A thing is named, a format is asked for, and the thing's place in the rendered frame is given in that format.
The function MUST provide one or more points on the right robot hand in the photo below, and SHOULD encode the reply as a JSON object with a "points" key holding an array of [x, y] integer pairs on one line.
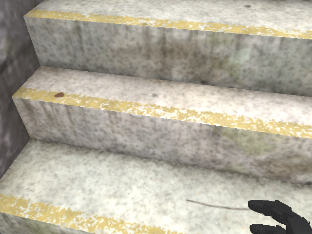
{"points": [[295, 224]]}

